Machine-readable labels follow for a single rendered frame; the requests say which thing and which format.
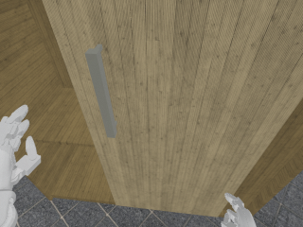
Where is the handle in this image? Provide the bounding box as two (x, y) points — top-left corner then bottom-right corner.
(85, 44), (117, 138)

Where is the wardrobe door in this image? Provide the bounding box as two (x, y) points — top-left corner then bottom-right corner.
(42, 0), (303, 218)
(223, 98), (303, 212)

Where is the robot right hand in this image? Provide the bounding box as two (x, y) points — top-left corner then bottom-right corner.
(221, 192), (257, 227)

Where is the robot left forearm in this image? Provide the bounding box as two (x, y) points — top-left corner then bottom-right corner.
(0, 189), (18, 227)

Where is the robot left hand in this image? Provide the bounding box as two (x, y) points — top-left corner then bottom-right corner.
(0, 104), (41, 190)

